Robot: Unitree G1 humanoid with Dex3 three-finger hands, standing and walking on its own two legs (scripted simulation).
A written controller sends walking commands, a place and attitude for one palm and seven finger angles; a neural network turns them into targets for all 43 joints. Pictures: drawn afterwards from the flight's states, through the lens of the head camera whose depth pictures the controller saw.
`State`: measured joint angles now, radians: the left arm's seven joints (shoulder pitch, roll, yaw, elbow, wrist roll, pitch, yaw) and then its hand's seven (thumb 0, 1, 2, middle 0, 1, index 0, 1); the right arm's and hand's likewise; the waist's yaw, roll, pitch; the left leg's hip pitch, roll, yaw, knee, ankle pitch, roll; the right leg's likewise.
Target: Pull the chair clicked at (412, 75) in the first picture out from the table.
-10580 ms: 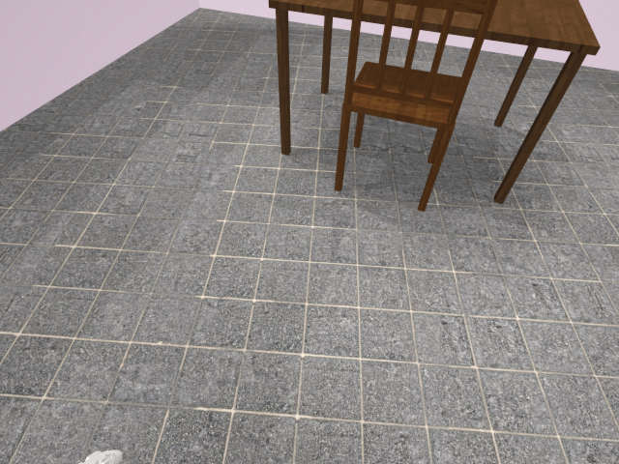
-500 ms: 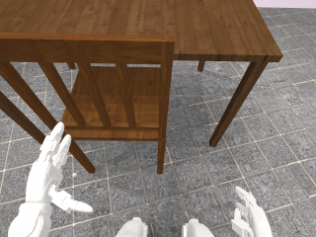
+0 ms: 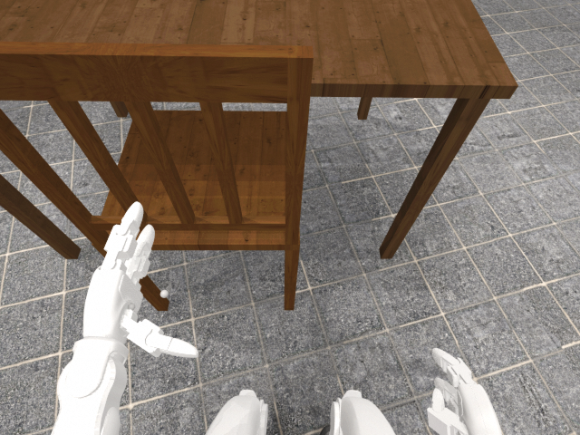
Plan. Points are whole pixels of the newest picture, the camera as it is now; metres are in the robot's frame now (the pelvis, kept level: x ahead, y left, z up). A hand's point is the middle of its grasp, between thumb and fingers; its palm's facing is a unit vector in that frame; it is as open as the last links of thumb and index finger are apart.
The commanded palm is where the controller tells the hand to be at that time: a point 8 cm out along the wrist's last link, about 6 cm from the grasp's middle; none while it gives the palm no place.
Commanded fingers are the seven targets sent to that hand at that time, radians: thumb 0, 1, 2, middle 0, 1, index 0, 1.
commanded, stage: aim the fingers beside a spindle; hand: left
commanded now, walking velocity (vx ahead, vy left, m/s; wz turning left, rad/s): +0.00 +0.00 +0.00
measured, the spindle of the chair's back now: (167, 171) +0.49 +0.23 +0.02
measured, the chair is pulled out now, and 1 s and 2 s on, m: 0.00 0.00 0.00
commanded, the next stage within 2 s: push the fingers through the gap in 1.54 s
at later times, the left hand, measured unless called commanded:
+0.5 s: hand (201, 273) +0.32 +0.14 +0.01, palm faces +0.01 -1.00 -0.01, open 16.9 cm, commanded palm +0.30 +0.19 +0.02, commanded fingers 0.00 -0.50 0.30 -0.06 -0.08 -0.06 -0.08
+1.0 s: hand (234, 259) +0.35 +0.10 +0.00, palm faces +0.00 -1.00 -0.02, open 16.9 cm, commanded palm +0.33 +0.16 +0.00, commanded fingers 0.00 -0.50 0.30 -0.06 -0.08 -0.06 -0.08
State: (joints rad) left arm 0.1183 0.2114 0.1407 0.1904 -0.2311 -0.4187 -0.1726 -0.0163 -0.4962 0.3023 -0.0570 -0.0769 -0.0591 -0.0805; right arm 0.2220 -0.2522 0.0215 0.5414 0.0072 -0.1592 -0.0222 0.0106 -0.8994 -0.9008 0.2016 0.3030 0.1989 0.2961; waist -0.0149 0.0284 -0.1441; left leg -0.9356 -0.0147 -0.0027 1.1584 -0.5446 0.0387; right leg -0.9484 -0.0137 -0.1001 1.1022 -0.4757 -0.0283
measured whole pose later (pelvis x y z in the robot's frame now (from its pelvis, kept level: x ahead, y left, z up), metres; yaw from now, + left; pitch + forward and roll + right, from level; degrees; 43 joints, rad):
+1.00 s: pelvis -0.01 -0.01 -0.03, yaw +0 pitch +23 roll -1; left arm -0.22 0.12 0.02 0.46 -0.10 -0.48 0.04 -0.02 -0.50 0.30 -0.06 -0.08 -0.06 -0.08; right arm 0.20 -0.24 0.01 0.57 -0.02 -0.04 0.02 0.01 -0.90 -0.90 0.20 0.30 0.20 0.30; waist -0.04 0.03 -0.16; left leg -1.10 -0.01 0.01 1.27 -0.57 0.03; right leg -1.12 -0.02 -0.08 1.23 -0.51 -0.04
